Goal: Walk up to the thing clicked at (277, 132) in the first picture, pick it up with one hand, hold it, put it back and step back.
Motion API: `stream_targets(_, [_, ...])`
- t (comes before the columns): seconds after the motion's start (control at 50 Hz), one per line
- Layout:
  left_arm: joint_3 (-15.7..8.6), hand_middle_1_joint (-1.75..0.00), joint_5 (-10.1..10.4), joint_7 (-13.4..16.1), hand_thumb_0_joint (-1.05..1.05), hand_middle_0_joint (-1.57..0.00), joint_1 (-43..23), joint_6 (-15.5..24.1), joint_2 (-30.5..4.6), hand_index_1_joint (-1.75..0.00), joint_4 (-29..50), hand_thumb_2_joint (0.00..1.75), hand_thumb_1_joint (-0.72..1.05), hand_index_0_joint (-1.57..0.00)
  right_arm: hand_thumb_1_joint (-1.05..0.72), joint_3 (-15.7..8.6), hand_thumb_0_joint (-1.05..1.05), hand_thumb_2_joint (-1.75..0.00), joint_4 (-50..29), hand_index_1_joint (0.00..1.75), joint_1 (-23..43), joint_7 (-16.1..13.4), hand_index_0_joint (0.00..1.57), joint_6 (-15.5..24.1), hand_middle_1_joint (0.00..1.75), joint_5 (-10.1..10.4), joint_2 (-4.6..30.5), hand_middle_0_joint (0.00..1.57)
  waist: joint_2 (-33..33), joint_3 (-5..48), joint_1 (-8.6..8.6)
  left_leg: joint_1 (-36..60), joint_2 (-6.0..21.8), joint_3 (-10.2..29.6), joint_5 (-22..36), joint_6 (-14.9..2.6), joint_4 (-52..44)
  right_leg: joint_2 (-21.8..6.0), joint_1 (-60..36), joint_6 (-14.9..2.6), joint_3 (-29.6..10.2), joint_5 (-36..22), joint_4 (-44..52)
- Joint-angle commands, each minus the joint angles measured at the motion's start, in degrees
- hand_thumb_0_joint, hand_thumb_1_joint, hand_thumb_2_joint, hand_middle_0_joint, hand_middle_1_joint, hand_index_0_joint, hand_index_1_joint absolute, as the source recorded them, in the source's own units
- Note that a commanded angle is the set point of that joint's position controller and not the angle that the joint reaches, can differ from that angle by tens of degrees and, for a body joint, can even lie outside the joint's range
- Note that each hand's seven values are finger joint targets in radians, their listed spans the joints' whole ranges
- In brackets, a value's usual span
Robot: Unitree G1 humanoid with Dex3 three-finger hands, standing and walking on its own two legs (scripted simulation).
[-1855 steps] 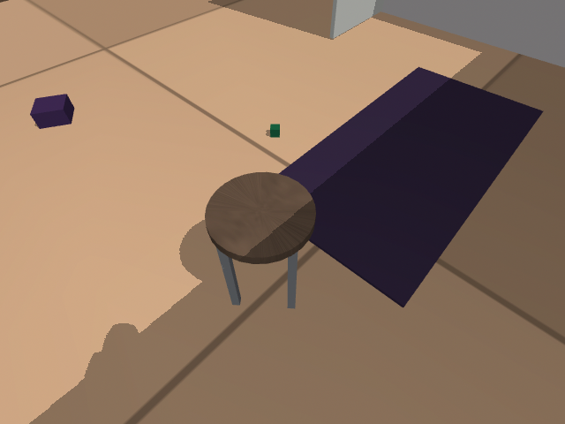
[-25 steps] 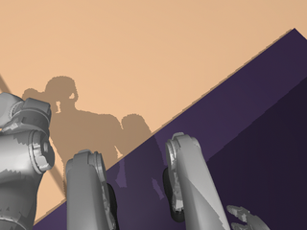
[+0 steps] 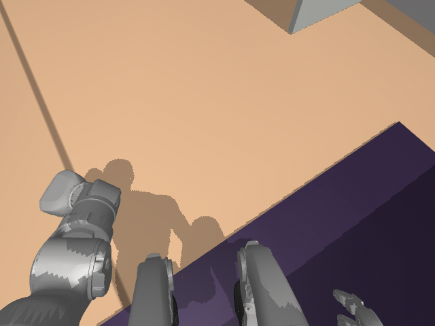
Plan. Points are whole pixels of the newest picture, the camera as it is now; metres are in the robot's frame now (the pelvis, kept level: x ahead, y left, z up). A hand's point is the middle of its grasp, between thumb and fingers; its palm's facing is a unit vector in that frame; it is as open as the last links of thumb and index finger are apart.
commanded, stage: lift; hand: left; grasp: from above
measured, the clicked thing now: (86, 207) +0.38 +0.27 -0.13
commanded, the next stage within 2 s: hold in 0.68 s
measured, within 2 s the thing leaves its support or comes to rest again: neither
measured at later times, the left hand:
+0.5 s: hand (61, 182) +0.37 +0.24 +0.05, palm faces -0.16 -0.46 -0.87, open 8.4 cm
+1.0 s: hand (36, 162) +0.37 +0.25 +0.10, palm faces -0.16 -0.43 -0.89, open 8.4 cm
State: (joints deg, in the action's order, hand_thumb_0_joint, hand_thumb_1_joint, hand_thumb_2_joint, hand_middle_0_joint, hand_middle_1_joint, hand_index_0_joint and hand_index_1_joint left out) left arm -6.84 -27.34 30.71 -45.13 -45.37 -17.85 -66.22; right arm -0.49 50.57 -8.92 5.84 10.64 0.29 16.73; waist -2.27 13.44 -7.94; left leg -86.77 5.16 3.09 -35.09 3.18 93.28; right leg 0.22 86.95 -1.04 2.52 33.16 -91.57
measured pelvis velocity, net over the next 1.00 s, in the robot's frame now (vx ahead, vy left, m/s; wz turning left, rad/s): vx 0.06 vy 0.01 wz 0.02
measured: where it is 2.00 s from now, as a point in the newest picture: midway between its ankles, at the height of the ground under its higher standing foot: outside the picture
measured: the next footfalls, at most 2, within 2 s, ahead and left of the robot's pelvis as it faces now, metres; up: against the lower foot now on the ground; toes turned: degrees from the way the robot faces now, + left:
none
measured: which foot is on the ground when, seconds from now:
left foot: down 0.00-1.00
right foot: down 0.00-1.00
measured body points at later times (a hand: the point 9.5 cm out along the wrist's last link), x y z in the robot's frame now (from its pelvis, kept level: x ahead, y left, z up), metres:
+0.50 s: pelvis +0.04 -0.01 +0.12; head +0.12 -0.01 +0.57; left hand +0.37 +0.26 +0.10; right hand +0.12 -0.27 -0.01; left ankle +0.06 +0.15 -0.53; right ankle +0.08 -0.11 -0.53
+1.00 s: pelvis +0.06 +0.01 +0.17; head +0.11 +0.00 +0.61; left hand +0.38 +0.26 +0.15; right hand +0.15 -0.25 +0.03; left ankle +0.06 +0.15 -0.53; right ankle +0.08 -0.11 -0.53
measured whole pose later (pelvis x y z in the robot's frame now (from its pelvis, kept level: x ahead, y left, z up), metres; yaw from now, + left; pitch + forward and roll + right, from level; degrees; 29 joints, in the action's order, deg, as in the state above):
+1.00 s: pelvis +0.06 +0.01 +0.17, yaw +1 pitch +12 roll +0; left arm -2.9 -24.7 32.7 -41.8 -52.1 -9.5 -68.1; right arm -1.5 51.6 -11.5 6.9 8.7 -0.5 15.8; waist -1.4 6.2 -3.8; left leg -37.1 3.8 -0.8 -23.2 2.3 48.7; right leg -0.6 37.8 -0.1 1.2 22.4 -48.5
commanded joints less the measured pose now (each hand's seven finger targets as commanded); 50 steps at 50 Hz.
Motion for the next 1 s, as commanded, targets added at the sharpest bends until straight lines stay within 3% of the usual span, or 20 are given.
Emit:
stream_targets(0.0, [1.72, -0.47, -2.08, 3.69, 0.00, -1.14, -21.73, -1.20, -12.43, -0.47, 7.19, 0.59, 0.78, -1.14, -0.89, -3.51, 0.00, -0.90, -2.39, 0.30, -4.11, -1.56, 0.20, 1.69, 0.30, 1.00, 9.95, 0.20, -4.72, 26.33, 0.70, 28.60, -2.63, -1.77, 8.67, -1.96, -18.70, 2.25, -23.31, 0.23, 0.00, -7.79, 20.70])
stream_targets(0.06, [2.38, -0.43, -1.40, 3.63, 0.00, -1.14, -22.26, -1.83, -10.15, -0.44, 3.89, 0.59, 0.75, -1.13, -0.89, -2.86, 0.00, -0.90, -1.32, 0.30, -4.71, -1.99, 0.20, 1.92, 0.30, 1.43, 8.94, 0.20, -2.37, 22.61, -0.05, 30.57, -2.97, -2.57, 11.71, -2.48, -21.31, 2.31, -27.42, 0.62, -0.51, -10.95, 24.53])
stream_targets(0.08, [1.99, -0.42, -1.29, 4.05, 0.00, -1.14, -24.22, -1.69, -10.98, -0.44, 5.03, 0.60, 0.74, -1.13, -0.89, -2.79, 0.00, -0.90, -1.52, 0.30, -4.59, -2.08, 0.20, 1.99, 0.30, 1.42, 8.76, 0.20, -3.29, 21.99, 0.65, 30.42, -3.31, -3.40, 12.59, -2.68, -21.68, 2.18, -29.25, 0.73, -1.08, -11.57, 26.02])
stream_targets(0.12, [2.77, -0.40, -1.58, 4.00, 0.00, -1.15, -22.15, -2.14, -9.28, -0.42, 1.44, 0.59, 0.74, -1.13, -0.89, -2.69, 0.00, -0.90, -1.25, 0.30, -4.54, -1.94, 0.20, 2.35, 0.30, 1.40, 8.04, 0.20, -0.90, 19.59, 0.08, 31.04, -3.66, -3.99, 13.48, -2.88, -23.43, 2.15, -32.15, 1.07, -1.57, -12.19, 28.48])
stream_targets(0.16, [3.08, -0.39, -1.31, 4.29, 0.00, -1.14, -22.66, -2.45, -7.52, -0.42, -0.26, 0.57, 0.73, -1.12, -0.89, -2.93, 0.00, -0.90, -0.91, 0.30, -4.34, -1.67, 0.20, 2.34, 0.30, 0.94, 7.57, 0.20, -2.25, 18.26, 0.78, 32.29, -3.86, -4.53, 14.31, -2.59, -25.29, 2.18, -33.67, 0.99, -2.00, -12.70, 30.64])
stream_targets(0.26, [2.59, -0.39, 0.31, 4.37, 0.00, -1.10, -20.79, -3.31, -7.09, -0.41, 2.28, 0.56, 0.69, -1.09, -0.89, -3.08, 0.00, -0.90, -2.72, 0.30, -4.10, -0.83, 0.20, 1.90, 0.30, 0.38, 7.33, 0.20, -0.41, 19.37, 1.72, 36.99, -4.55, -5.03, 18.59, -2.46, -29.96, 1.99, -42.64, 1.58, -2.15, -18.35, 34.81])
stream_targets(0.36, [2.53, -0.43, 0.12, 4.73, 0.00, -1.10, -22.27, -4.31, -8.34, -0.46, 7.38, 0.62, 0.68, -1.08, -0.89, -3.43, 0.00, -0.90, -3.23, 0.30, -5.13, -0.46, 0.20, 0.93, 0.30, 0.01, 7.72, 0.20, -1.14, 22.23, 2.35, 43.27, -4.59, -5.59, 22.81, -2.37, -33.89, 1.81, -49.08, 1.77, -2.09, -24.30, 37.90])
stream_targets(0.42, [3.61, -0.44, 0.46, 4.16, 0.00, -1.09, -21.41, -4.95, -6.62, -0.46, 8.95, 0.59, 0.70, -1.08, -0.89, -3.60, 0.00, -0.90, -3.22, 0.30, -5.03, -0.51, 0.20, 0.50, 0.30, 0.09, 8.01, 0.20, -0.73, 21.30, 1.87, 47.10, -4.36, -5.03, 23.21, -2.17, -37.31, 2.06, -50.32, 1.54, -1.27, -23.45, 39.81])
stream_targets(0.44, [3.39, -0.46, 0.05, 4.07, 0.00, -1.09, -22.52, -4.89, -8.13, -0.46, 10.72, 0.59, 0.71, -1.08, -0.89, -3.40, 0.00, -0.90, -3.55, 0.30, -5.29, -0.53, 0.20, 0.45, 0.30, 0.35, 8.09, 0.20, -0.92, 21.52, 2.19, 48.36, -4.41, -5.02, 23.32, -2.27, -38.18, 2.04, -51.76, 1.60, -1.35, -23.39, 40.79])
stream_targets(0.52, [4.54, -0.47, 0.45, 3.43, 0.00, -1.10, -21.75, -5.93, -5.83, -0.49, 9.56, 0.63, 0.71, -1.09, -0.89, -3.13, 0.00, -0.90, -2.80, 0.30, -4.67, -0.58, 0.20, 0.21, 0.30, 0.48, 7.61, 0.20, -0.36, 18.17, 2.44, 49.40, -4.84, -5.72, 23.64, -2.42, -40.81, 1.72, -53.64, 1.89, -2.01, -24.18, 43.94])
stream_targets(0.64, [5.66, -0.50, -0.18, 3.13, 0.00, -1.10, -21.35, -6.18, -3.71, -0.51, 6.11, 0.62, 0.75, -1.10, -0.89, -3.20, 0.00, -0.90, -2.33, 0.30, -4.15, -0.17, 0.20, 0.75, 0.30, 0.49, 7.81, 0.20, 0.28, 12.50, 2.77, 52.85, -4.71, -5.25, 21.36, -2.04, -46.29, 2.07, -54.47, 1.36, -1.28, -19.85, 47.52])
stream_targets(0.76, [5.80, -0.52, -0.14, 3.56, 0.00, -1.07, -21.64, -6.31, -2.78, -0.54, 6.03, 0.66, 0.69, -1.05, -0.89, -3.38, 0.00, -0.90, -2.87, 0.30, -3.48, 0.44, 0.20, 0.62, 0.30, 0.20, 7.76, 0.20, 0.66, 12.86, 3.62, 56.15, -4.87, -5.44, 23.31, -1.94, -48.65, 1.92, -57.51, 1.27, -1.13, -22.52, 48.82])
stream_targets(0.78, [5.71, -0.48, -0.35, 3.66, 0.00, -1.07, -22.07, -6.20, -3.37, -0.49, 5.90, 0.58, 0.69, -1.05, -0.90, -3.38, 0.00, -0.90, -2.92, 0.30, -3.25, 0.48, 0.20, 0.71, 0.30, 0.13, 8.04, 0.20, -0.08, 12.02, 4.24, 56.69, -4.99, -5.46, 22.73, -1.87, -49.54, 1.88, -58.10, 1.16, -1.00, -22.05, 49.36])
stream_targets(0.84, [5.99, -0.45, -0.85, 4.14, 0.00, -1.04, -22.95, -6.11, -2.45, -0.47, 6.65, 0.52, 0.65, -1.02, -0.90, -3.42, 0.00, -0.90, -3.04, 0.30, -3.23, 0.69, 0.20, 0.30, 0.30, 0.00, 7.65, 0.20, 0.55, 12.71, 3.38, 57.97, -4.89, -5.49, 24.25, -1.98, -49.81, 1.92, -58.42, 1.08, -1.19, -24.03, 49.50])
stream_targets(0.9, [5.40, -0.47, -0.88, 4.82, 0.00, -1.02, -21.73, -6.36, -3.11, -0.48, 7.23, 0.51, 0.65, -1.01, -0.90, -3.61, 0.00, -0.90, -3.62, 0.30, -3.19, 0.79, 0.20, -0.10, 0.30, -0.23, 7.90, 0.20, 0.60, 14.09, 4.38, 59.29, -5.05, -5.73, 26.54, -1.99, -50.06, 1.88, -60.29, 0.92, -0.86, -26.89, 49.35])
stream_targets(0.96, [6.15, -0.48, -0.98, 5.39, 0.00, -1.01, -23.24, -6.48, -2.08, -0.50, 9.75, 0.54, 0.65, -1.00, -0.90, -3.47, 0.00, -0.90, -4.23, 0.30, -2.65, 0.78, 0.20, -0.39, 0.30, -0.32, 8.01, 0.20, -1.24, 13.89, 3.78, 61.97, -4.78, -5.40, 27.12, -1.67, -51.37, 2.07, -60.63, 0.65, -0.41, -27.13, 49.54])
stream_targets(0.98, [5.85, -0.51, -0.96, 5.67, 0.00, -1.01, -23.49, -6.74, -2.56, -0.51, 8.84, 0.54, 0.67, -1.01, -0.90, -3.59, 0.00, -0.90, -3.91, 0.30, -2.54, 0.87, 0.20, -0.51, 0.30, -0.33, 8.15, 0.20, -1.16, 12.99, 4.29, 61.56, -4.95, -5.49, 26.68, -1.79, -51.37, 1.95, -60.75, 0.77, -0.46, -26.86, 50.01])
